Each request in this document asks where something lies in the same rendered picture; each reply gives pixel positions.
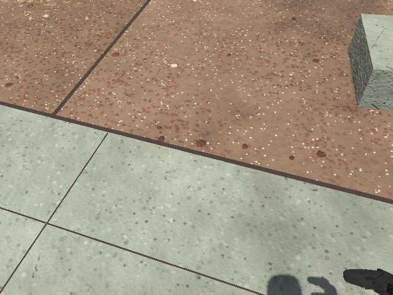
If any right robot hand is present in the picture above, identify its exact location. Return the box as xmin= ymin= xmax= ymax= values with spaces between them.
xmin=343 ymin=269 xmax=393 ymax=295

